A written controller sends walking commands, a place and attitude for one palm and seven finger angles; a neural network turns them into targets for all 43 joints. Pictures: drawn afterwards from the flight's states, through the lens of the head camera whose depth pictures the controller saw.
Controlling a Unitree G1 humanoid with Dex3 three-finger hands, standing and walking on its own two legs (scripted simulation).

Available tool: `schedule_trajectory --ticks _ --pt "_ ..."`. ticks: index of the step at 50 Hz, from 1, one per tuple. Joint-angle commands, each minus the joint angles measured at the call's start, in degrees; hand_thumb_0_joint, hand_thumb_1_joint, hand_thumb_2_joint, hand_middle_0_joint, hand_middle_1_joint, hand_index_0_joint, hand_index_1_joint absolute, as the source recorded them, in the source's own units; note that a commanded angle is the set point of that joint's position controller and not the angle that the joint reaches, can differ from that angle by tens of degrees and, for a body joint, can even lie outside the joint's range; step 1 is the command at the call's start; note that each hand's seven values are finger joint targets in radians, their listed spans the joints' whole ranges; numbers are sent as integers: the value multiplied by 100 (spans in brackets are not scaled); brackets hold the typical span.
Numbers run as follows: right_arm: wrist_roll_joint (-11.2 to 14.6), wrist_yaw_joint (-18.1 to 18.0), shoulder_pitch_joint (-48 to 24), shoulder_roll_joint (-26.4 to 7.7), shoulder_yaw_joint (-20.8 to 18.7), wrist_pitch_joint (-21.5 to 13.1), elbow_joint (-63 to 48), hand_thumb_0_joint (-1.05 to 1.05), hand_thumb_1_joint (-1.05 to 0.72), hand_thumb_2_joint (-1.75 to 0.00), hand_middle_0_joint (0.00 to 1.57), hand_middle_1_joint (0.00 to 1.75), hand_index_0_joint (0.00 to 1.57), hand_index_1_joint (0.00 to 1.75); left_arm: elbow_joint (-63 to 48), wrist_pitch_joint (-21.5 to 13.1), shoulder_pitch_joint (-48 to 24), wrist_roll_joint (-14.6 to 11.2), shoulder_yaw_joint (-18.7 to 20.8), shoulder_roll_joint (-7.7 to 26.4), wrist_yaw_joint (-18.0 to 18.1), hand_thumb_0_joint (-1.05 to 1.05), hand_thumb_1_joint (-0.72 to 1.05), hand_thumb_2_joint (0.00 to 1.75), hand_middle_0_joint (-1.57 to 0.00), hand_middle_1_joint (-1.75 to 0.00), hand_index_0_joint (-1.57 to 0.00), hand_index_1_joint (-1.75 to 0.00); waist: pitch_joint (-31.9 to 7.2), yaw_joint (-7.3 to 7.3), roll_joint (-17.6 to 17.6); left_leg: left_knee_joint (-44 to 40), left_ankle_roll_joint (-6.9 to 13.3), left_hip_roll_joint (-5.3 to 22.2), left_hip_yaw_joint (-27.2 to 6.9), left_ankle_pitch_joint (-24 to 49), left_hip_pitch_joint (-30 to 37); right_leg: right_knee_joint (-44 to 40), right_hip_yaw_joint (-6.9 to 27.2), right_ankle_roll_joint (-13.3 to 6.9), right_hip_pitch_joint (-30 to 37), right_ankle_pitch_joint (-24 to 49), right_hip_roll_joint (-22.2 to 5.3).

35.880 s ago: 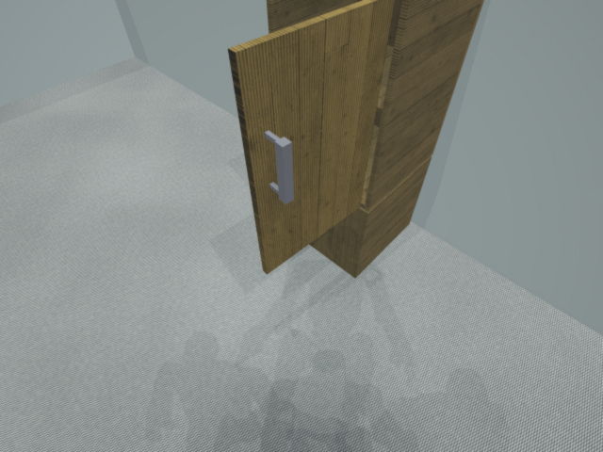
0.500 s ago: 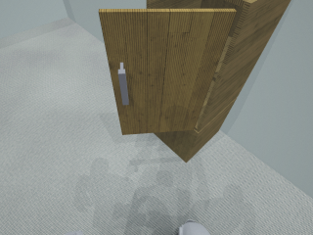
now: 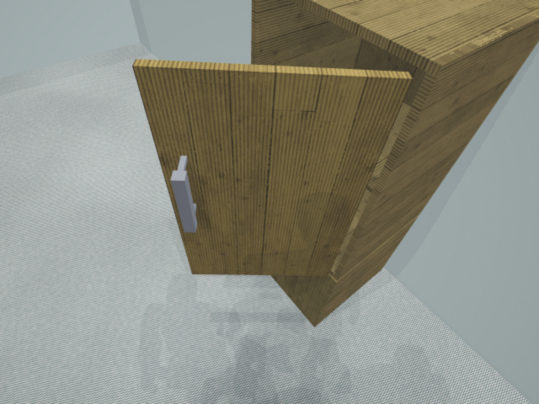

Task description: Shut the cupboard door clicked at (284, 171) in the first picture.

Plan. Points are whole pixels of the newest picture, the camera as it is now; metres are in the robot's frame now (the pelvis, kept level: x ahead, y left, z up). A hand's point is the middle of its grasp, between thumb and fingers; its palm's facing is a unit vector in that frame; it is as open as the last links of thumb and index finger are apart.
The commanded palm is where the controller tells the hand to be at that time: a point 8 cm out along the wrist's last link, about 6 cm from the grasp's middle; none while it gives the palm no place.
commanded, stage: come to a stop and stand still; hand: left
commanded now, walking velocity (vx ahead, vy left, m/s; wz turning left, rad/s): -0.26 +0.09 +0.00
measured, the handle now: (187, 195) +0.44 +0.19 +0.02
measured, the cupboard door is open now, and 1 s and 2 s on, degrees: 52 52 52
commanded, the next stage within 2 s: look again from close up in 0.90 s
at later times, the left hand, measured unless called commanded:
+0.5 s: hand out of the picture +0.03 +0.26 -0.17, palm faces -0.01 -0.95 -0.31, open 7.4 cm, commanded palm none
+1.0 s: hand out of the picture -0.05 +0.26 -0.17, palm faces -0.05 -0.98 -0.21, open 7.4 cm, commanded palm none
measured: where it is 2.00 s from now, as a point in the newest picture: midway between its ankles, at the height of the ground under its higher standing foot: outside the picture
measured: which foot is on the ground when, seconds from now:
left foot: down 0.00-0.12, up 0.14-0.40, down 0.42-1.00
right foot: down 0.00-1.00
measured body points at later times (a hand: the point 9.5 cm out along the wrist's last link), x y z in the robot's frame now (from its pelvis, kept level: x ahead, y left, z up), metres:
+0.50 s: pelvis -0.04 +0.05 -0.01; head -0.03 +0.04 +0.44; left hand +0.03 +0.31 -0.14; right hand +0.04 -0.19 -0.15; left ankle -0.02 +0.15 -0.74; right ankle -0.03 -0.08 -0.74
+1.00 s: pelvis -0.05 +0.08 +0.00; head -0.04 +0.08 +0.45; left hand -0.04 +0.31 -0.16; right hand -0.04 -0.16 -0.15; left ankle -0.02 +0.15 -0.74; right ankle -0.03 -0.07 -0.74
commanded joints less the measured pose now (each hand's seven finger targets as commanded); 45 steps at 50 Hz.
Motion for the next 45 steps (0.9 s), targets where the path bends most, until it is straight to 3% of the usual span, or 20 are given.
schedule_trajectory --ticks 1,4,5,6,7,9,12,13,14,16,18,19,21,22,23,24,27,29,33,45 --pt "-27 -132 631 -1211 -406 110 -280 0 -90 -90 20 30 20 30 -442 -58 399 18 180 756 46 0 90 90 -20 -30 -20 -30 -799 -147 668 -18 303 1130 -903 4607 1083 322 733 67 -123 2302 -776" --pt "-34 -98 447 -1140 -462 206 -498 0 -90 -90 20 30 20 30 -568 -50 500 59 244 935 49 0 90 90 -20 -30 -20 -30 -903 -94 -67 680 13 627 -552 2778 531 -7 1448 -300 146 3782 -1385" --pt "-29 -67 434 -984 -451 238 -556 0 -90 -90 20 30 20 30 -568 -58 524 89 275 1068 48 0 90 90 -20 -30 -20 -30 -825 -61 -573 1197 -189 194 -294 1152 -30 -183 1786 -592 459 4924 -1888" --pt "-30 -44 235 -828 -416 271 -638 0 -90 -90 20 30 20 30 -493 -57 712 122 297 1111 53 0 90 90 -20 -30 -20 -30 -640 97 -742 1930 -317 -261 -297 -1300 -706 -309 2087 -945 771 6328 -2338" --pt "-26 -52 55 -789 -423 319 -646 0 -90 -90 20 30 20 30 -470 -39 721 118 300 1078 76 0 90 90 -20 -30 -20 -30 -510 148 -881 2674 -300 -264 -675 -1855 -1037 -351 2119 -1170 735 6360 -2453" --pt "-1 -25 -35 -802 -422 347 -585 0 -90 -90 20 30 20 30 -585 -33 380 107 289 1069 57 0 90 90 -20 -30 -20 -30 -383 7 -597 3293 -363 -255 -864 -1555 -1302 -364 1677 -1126 737 5607 -2094" --pt "5 39 23 -746 -364 308 -477 0 -90 -90 20 30 20 30 -685 -55 229 106 292 1079 44 0 90 90 -20 -30 -20 -30 -410 -42 -614 2697 -418 -129 -727 -1274 -1066 -466 1310 -969 669 4647 -1842" --pt "78 18 -28 -696 -321 68 -1071 0 -90 -90 20 30 20 30 -939 -167 771 76 201 1163 261 0 90 90 -20 -30 -20 -30 -1167 -104 -652 2565 -413 -574 -386 -2062 -1450 72 2282 -616 1741 8426 -1706" --pt "63 86 -41 -764 -400 38 -1118 0 -90 -90 20 30 20 30 -1104 -258 825 109 291 1402 234 0 90 90 -20 -30 -20 -30 -1203 -20 -264 2251 -195 -295 -579 -1027 -1555 515 1791 -618 1956 7313 -1817" --pt "82 146 8 -659 -317 46 -1289 0 -90 -90 20 30 20 30 -1221 -212 614 116 307 1399 191 0 90 90 -20 -30 -20 -30 -1074 -36 88 1304 -155 -364 -355 -710 -804 347 1441 -721 1151 5038 -1631" --pt "35 135 524 -638 -286 26 -1219 0 -90 -90 20 30 20 30 -1287 -152 412 96 217 1298 158 0 90 90 -20 -30 -20 -30 -716 -266 -435 3 -123 -408 -297 -33 8 451 1196 -427 331 3509 -1297" --pt "19 130 785 -805 -303 8 -1140 0 -90 -90 20 30 20 30 -1271 -113 349 51 179 1167 139 0 90 90 -20 -30 -20 -30 -611 -331 -457 -373 -61 -157 -475 458 464 544 1060 -193 -182 2329 -1091" --pt "-71 117 750 -1342 -332 -53 -1242 0 -90 -90 20 30 20 30 -1339 11 571 35 127 834 80 0 90 90 -20 -30 -20 -30 -387 -88 658 -518 418 964 -1589 1537 172 562 686 215 -660 -228 -479" --pt "-94 80 624 -1420 -320 -43 -1272 0 -90 -90 20 30 20 30 -1395 -9 548 34 119 773 61 0 90 90 -20 -30 -20 -30 -79 -25 605 -604 526 952 -1617 1154 -375 423 615 243 -554 -427 -301" --pt "-92 79 569 -1251 -279 -78 -1214 0 -90 -90 20 30 20 30 -1321 29 345 60 91 759 40 0 90 90 -20 -30 -20 -30 173 -104 1248 -994 466 751 -1805 483 -615 598 573 195 -539 -601 -241" --pt "-83 72 465 -1238 -240 -74 -1195 0 -90 -90 20 30 20 30 -1284 53 349 57 66 791 3 0 90 90 -20 -30 -20 -30 351 -59 1367 -1262 457 701 -1864 -354 -855 628 628 175 -522 -683 -214" --pt "-82 80 455 -1167 -207 -67 -1106 0 -90 -90 20 30 20 30 -1169 3 483 63 42 853 -55 0 90 90 -20 -30 -20 -30 235 13 498 -1250 331 439 -1607 -1204 -932 165 898 91 -282 -397 -315" --pt "-93 100 592 -1180 -210 -55 -1011 0 -90 -90 20 30 20 30 -1162 -10 441 57 36 916 -66 0 90 90 -20 -30 -20 -30 211 -54 228 -1306 232 297 -1505 -1699 -861 -90 1123 56 -457 -911 -395" --pt "-96 102 744 -1138 -223 -75 -832 0 -90 -90 20 30 20 30 -1137 -51 476 54 39 902 -56 0 90 90 -20 -30 -20 -30 32 -114 24 -1259 226 261 -1490 -1428 -553 -204 1343 26 -605 -935 -404" --pt "-45 70 891 -1085 -176 -168 -307 0 -90 -90 20 30 20 30 -679 -144 683 37 -64 777 -57 0 90 90 -20 -30 -20 -30 102 -145 291 -1406 199 307 -1556 -1255 -288 -362 1572 -26 -660 -560 -408"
